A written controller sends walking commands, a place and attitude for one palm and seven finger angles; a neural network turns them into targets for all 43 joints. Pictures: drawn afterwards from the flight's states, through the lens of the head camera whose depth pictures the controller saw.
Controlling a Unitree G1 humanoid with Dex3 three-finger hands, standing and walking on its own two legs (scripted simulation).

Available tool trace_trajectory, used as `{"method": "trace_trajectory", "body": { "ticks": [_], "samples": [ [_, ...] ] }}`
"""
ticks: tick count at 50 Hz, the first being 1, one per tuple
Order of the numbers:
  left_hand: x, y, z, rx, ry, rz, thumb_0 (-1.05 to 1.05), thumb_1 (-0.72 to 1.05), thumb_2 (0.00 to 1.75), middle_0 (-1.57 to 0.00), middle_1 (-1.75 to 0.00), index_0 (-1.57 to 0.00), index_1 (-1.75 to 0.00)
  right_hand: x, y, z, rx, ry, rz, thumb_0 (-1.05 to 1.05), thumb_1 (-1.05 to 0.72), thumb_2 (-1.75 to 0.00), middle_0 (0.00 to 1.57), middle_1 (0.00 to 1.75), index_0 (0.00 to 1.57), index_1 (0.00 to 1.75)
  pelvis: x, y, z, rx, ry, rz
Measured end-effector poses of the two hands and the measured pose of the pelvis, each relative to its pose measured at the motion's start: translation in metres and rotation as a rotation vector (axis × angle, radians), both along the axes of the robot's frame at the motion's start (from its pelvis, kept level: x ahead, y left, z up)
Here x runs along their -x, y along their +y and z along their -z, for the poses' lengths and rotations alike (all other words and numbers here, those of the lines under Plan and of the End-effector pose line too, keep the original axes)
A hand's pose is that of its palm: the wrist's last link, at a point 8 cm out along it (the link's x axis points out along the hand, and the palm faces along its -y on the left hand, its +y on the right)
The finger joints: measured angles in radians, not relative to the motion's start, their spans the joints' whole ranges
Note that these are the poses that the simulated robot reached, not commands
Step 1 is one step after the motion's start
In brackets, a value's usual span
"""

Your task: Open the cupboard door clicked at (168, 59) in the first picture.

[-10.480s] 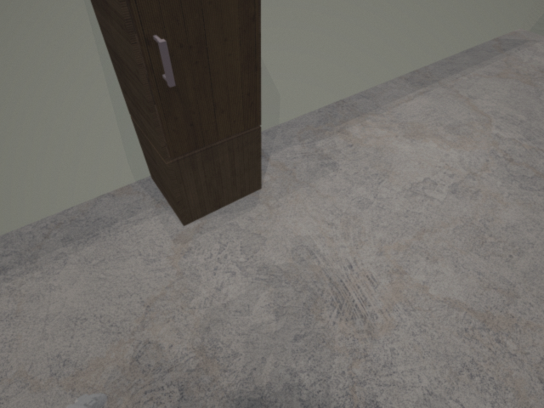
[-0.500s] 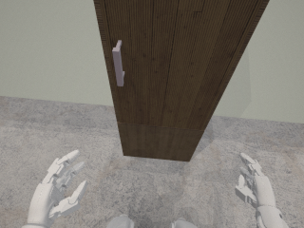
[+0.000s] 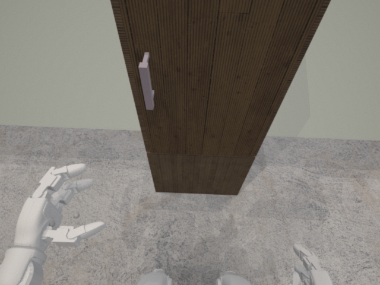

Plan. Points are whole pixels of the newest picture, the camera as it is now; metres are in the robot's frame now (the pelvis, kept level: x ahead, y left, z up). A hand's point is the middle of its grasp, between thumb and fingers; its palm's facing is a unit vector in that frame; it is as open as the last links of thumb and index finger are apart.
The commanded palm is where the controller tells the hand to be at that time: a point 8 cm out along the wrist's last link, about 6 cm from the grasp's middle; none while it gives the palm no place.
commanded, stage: raise the hand with hooked fingers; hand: left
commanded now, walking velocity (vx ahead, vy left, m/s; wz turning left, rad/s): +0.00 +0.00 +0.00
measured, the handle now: (148, 82) +0.56 +0.14 +0.09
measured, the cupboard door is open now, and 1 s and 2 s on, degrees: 0 0 0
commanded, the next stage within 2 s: move the hooked fingers beside the handle in 1.16 s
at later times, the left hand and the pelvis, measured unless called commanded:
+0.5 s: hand (43, 185) +0.27 +0.28 +0.09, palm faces +0.04 -1.00 -0.05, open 13.9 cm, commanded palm +0.25 +0.32 +0.10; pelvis +0.00 +0.01 +0.02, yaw +1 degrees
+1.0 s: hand (44, 169) +0.30 +0.28 +0.10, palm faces +0.03 -1.00 -0.03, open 14.0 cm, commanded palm +0.27 +0.33 +0.11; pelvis +0.00 +0.01 +0.03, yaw +0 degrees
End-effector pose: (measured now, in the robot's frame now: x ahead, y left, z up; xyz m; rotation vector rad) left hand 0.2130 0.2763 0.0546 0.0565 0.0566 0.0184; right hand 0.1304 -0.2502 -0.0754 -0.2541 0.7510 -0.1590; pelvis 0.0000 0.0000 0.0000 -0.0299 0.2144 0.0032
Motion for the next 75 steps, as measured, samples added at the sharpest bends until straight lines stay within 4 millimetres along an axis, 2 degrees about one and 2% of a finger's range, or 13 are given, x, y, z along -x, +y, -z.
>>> {"method": "trace_trajectory", "body": {
  "ticks": [7,14,19,26,36,46,66,70,75],
  "samples": [
    [-0.006,0.013,-0.007,-0.001,-0.018,-0.002,0.00,-0.16,0.44,-0.27,-0.98,-0.27,-0.98,-0.015,-0.003,-0.020,0.047,-0.060,-0.015,0.02,-0.90,-0.90,0.21,0.30,0.20,0.30,-0.001,0.006,-0.006,0.005,-0.023,-0.003],
    [-0.015,0.030,-0.020,-0.004,-0.039,-0.016,0.00,-0.32,0.37,-0.29,-1.09,-0.29,-1.09,-0.035,0.018,-0.031,0.019,-0.111,-0.068,0.02,-0.90,-0.90,0.21,0.30,0.20,0.30,-0.002,0.010,-0.011,0.011,-0.045,-0.010],
    [-0.024,0.041,-0.029,0.000,-0.029,-0.017,-0.01,-0.42,0.33,-0.29,-1.15,-0.29,-1.15,-0.041,0.033,-0.032,-0.010,-0.117,-0.094,0.02,-0.90,-0.90,0.21,0.30,0.20,0.30,-0.003,0.012,-0.015,0.012,-0.058,-0.013],
    [-0.038,0.056,-0.042,0.009,-0.039,-0.021,-0.01,-0.48,0.31,-0.30,-1.19,-0.30,-1.19,-0.037,0.038,-0.031,-0.021,-0.089,-0.099,0.02,-0.90,-0.90,0.21,0.30,0.21,0.30,-0.004,0.013,-0.020,0.011,-0.068,-0.011],
    [-0.059,0.069,-0.056,0.020,-0.042,-0.014,-0.01,-0.50,0.30,-0.30,-1.20,-0.30,-1.20,-0.019,0.020,-0.033,0.014,-0.035,-0.053,0.02,-0.90,-0.90,0.21,0.30,0.21,0.30,-0.005,0.012,-0.026,0.007,-0.079,-0.004],
    [-0.063,0.059,-0.052,0.032,-0.038,0.001,-0.01,-0.50,0.30,-0.30,-1.20,-0.30,-1.20,-0.008,0.008,-0.036,0.027,-0.018,-0.023,0.02,-0.90,-0.90,0.21,0.30,0.20,0.30,-0.006,0.010,-0.028,0.002,-0.078,0.008],
    [-0.054,0.053,-0.055,0.028,-0.046,-0.012,-0.01,-0.50,0.30,-0.30,-1.20,-0.30,-1.20,-0.016,0.013,-0.032,-0.006,-0.044,-0.046,0.02,-0.90,-0.90,0.21,0.30,0.21,0.30,0.000,0.003,-0.027,-0.003,-0.087,0.002],
    [-0.060,0.049,-0.054,0.037,-0.053,-0.008,-0.01,-0.50,0.30,-0.30,-1.20,-0.30,-1.20,-0.016,0.011,-0.030,0.004,-0.039,-0.053,0.02,-0.90,-0.90,0.21,0.30,0.21,0.30,0.002,0.002,-0.026,-0.003,-0.086,-0.004],
    [-0.080,0.041,-0.052,0.041,-0.048,0.005,-0.01,-0.50,0.30,-0.30,-1.20,-0.30,-1.20,-0.011,0.006,-0.027,0.015,-0.015,-0.043,0.02,-0.90,-0.90,0.21,0.30,0.21,0.30,0.005,0.000,-0.025,-0.004,-0.079,-0.006]
  ]
}}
